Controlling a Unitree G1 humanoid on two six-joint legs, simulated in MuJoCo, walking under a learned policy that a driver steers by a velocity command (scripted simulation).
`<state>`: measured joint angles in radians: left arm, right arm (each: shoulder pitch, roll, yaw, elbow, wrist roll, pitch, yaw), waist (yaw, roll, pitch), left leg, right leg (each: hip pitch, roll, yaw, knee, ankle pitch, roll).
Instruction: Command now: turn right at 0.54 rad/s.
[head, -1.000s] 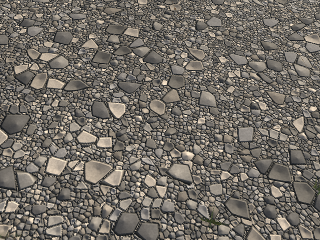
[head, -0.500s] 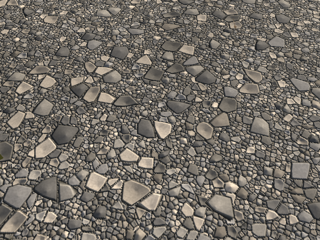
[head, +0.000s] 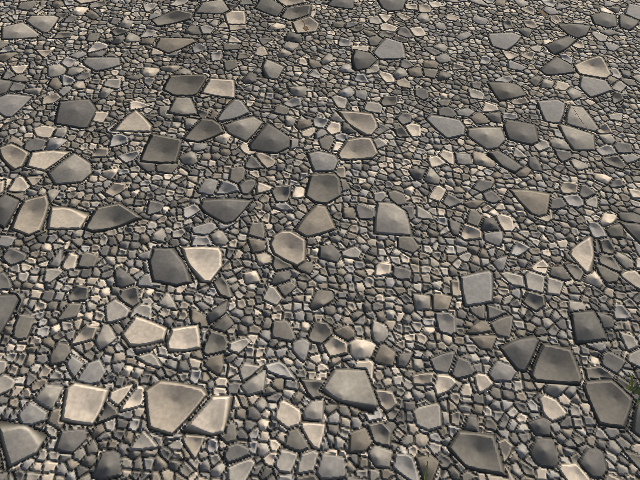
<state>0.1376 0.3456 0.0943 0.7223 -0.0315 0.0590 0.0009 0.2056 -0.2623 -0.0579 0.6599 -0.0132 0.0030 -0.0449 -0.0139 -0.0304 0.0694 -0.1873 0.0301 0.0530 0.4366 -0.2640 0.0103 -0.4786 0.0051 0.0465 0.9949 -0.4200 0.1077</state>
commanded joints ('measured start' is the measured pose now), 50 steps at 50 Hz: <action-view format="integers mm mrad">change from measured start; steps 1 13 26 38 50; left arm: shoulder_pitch -82 12 23 -136 -206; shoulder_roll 43 140 154 75 64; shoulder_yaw -3 26 2 -9 -11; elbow -122 -140 -40 -114 -141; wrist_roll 2 24 31 24 9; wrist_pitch -12 -61 -60 -173 -181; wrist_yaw -16 -7 6 -39 -46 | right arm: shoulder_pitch -3 -74 -68 229 222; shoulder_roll -214 -179 -158 -180 -227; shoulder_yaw -66 -58 -19 -39 -57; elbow -58 -67 -40 28 26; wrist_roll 5 8 39 34 46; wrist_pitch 0 -6 3 -85 -49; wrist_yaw -1 2 24 47 8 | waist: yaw -34 32 77 -47 -25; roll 190 -53 -117 113 186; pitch -115 -145 -20 -16 9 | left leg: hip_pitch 169 -471 -217 392 76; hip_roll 259 27 12 251 172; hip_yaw -140 -128 -28 -534 -385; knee -79 749 268 -210 -191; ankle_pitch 554 -265 -161 77 236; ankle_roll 213 -77 -40 269 145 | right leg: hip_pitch -33 434 275 -439 45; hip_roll -32 -260 -261 -40 15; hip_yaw -47 280 251 14 -5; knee -126 -641 -783 40 -476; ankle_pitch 7 649 -161 37 396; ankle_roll -1 -371 -347 -129 -83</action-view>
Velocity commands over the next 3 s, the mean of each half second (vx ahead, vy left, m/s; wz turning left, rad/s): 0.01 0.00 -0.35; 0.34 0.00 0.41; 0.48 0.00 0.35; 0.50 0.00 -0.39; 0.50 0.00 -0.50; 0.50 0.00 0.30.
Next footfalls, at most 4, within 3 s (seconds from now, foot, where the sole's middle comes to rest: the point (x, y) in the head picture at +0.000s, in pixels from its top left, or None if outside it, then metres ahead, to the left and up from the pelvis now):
0.16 right None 0.04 -0.14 -0.78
0.64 left None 0.07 0.07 -0.78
1.06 right None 0.41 -0.15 -0.78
1.56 left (226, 400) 0.61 0.19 -0.78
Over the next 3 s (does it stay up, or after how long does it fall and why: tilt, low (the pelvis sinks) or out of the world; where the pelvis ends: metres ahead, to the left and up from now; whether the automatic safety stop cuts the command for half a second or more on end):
stays up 1.26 0.03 0.00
